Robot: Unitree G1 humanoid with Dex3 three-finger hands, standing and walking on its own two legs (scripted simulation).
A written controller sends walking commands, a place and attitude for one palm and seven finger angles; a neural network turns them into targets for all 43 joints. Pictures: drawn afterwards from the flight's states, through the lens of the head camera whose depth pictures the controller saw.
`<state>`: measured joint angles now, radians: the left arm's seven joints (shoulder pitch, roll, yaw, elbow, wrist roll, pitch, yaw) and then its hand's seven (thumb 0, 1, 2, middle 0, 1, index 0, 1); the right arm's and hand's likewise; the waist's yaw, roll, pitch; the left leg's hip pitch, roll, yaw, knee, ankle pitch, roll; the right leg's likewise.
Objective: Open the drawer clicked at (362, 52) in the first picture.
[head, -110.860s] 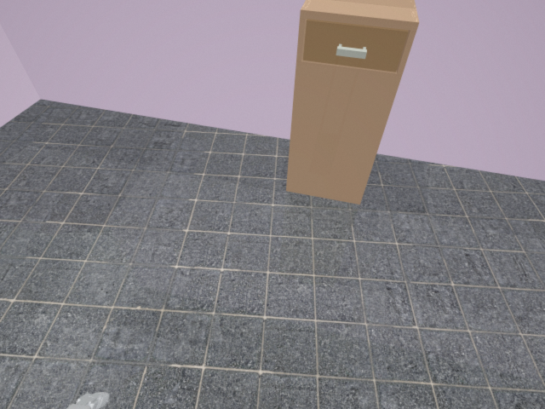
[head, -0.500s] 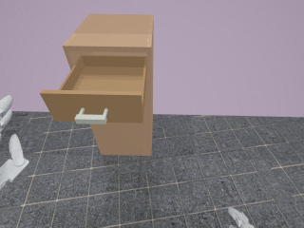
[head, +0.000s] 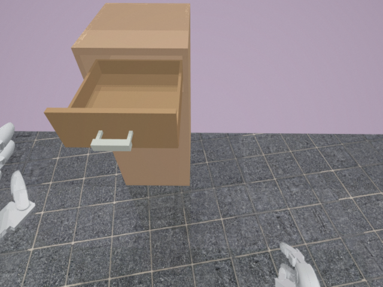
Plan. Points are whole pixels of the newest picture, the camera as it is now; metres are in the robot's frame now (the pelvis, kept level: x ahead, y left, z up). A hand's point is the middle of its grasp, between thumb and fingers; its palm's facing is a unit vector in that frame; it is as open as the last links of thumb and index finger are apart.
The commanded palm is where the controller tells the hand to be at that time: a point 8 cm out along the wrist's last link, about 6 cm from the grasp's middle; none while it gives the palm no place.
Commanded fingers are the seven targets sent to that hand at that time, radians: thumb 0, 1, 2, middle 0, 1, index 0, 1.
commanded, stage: stop stepping back and stand still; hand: left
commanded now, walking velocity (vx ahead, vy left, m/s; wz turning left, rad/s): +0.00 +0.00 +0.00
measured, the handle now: (113, 139) +0.48 +0.24 +0.01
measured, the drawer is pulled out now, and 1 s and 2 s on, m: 0.30 0.30 0.30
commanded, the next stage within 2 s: let the arm hang, fingers relaxed in 0.18 s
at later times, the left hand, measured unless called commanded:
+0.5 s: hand out of the picture +0.14 +0.23 -0.11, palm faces -0.01 -0.95 -0.31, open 7.4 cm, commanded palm none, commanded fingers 0.00 0.90 0.90 -0.20 -0.30 -0.20 -0.30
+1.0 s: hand out of the picture -0.04 +0.21 -0.16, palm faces +0.00 -0.97 -0.26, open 7.4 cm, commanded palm none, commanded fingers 0.00 0.90 0.90 -0.20 -0.30 -0.20 -0.30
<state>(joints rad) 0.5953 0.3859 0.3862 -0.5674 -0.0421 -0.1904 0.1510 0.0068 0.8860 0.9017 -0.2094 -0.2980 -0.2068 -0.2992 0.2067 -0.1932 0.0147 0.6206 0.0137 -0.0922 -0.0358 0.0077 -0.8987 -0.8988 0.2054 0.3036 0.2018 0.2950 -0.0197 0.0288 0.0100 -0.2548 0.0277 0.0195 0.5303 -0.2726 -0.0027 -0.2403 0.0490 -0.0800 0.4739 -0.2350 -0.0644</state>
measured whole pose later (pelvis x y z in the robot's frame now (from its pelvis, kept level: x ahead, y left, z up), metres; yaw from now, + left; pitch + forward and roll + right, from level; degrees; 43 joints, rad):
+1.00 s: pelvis -0.01 +0.02 +0.01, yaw -2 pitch -2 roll +0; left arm 0.33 0.18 0.01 1.12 0.01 0.02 0.03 0.00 0.91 0.90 -0.20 -0.30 -0.19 -0.30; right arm 0.33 -0.14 0.01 1.08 -0.02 0.02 -0.03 0.00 -0.90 -0.90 0.20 0.30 0.20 0.29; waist 0.00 0.04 0.06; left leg -0.19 -0.02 0.04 0.41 -0.20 0.03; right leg -0.21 0.02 -0.04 0.41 -0.18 -0.04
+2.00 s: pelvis +0.01 -0.01 +0.01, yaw -2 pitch -1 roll +0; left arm 0.27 0.13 0.02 1.13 0.01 -0.01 0.04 0.00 0.91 0.90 -0.20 -0.30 -0.20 -0.30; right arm 0.30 -0.12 -0.01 1.11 -0.01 0.01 -0.04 0.00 -0.90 -0.90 0.20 0.30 0.20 0.29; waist -0.01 0.02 0.06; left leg -0.13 0.02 0.03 0.38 -0.23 -0.01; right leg -0.15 0.06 -0.04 0.38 -0.21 -0.07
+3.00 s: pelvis +0.03 -0.01 +0.01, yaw -3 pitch -1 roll +0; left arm 0.26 0.15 0.02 1.13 0.01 -0.01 0.04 0.00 0.91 0.90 -0.20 -0.30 -0.20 -0.30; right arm 0.29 -0.14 -0.01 1.11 -0.01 0.01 -0.05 0.00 -0.90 -0.90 0.20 0.30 0.20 0.29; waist -0.01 0.01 0.06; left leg -0.11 0.02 0.04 0.36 -0.24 -0.01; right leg -0.13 0.06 -0.03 0.35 -0.21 -0.07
